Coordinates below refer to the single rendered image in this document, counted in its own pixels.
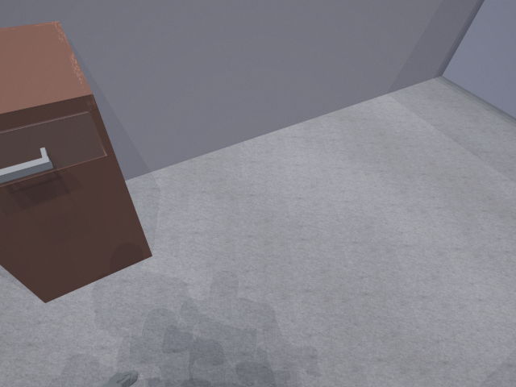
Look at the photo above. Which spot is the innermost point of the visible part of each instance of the drawer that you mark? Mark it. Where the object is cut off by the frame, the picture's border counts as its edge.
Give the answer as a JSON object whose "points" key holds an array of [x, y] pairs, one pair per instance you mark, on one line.
{"points": [[68, 140]]}

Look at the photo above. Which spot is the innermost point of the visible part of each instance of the robot left hand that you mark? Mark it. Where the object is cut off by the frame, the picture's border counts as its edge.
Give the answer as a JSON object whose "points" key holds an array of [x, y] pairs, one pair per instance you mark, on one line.
{"points": [[125, 379]]}

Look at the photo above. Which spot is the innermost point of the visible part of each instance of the handle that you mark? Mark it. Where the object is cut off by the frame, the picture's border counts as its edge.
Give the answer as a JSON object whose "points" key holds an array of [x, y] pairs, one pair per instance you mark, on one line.
{"points": [[27, 168]]}

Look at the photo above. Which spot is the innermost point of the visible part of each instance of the cabinet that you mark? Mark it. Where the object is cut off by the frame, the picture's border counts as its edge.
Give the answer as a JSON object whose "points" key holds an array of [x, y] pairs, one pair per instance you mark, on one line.
{"points": [[68, 227]]}

